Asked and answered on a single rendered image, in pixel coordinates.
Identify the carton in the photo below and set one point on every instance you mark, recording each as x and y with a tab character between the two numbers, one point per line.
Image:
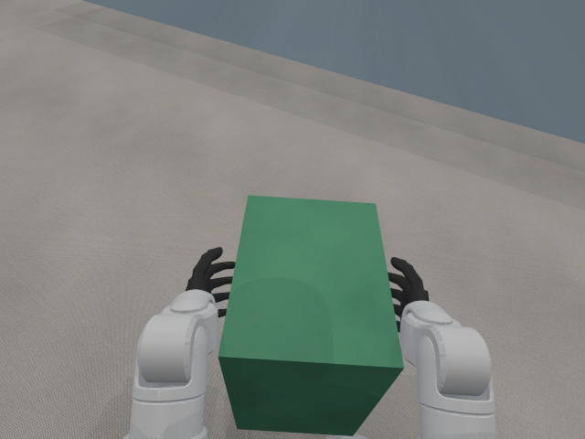
310	342

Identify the right robot hand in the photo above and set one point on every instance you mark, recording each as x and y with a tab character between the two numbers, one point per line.
411	285

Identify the left robot hand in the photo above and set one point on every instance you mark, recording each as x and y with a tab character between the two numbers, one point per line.
204	270

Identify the robot right forearm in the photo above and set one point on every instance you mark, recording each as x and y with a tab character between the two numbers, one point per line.
454	374

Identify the robot left forearm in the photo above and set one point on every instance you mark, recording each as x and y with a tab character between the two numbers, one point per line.
170	373

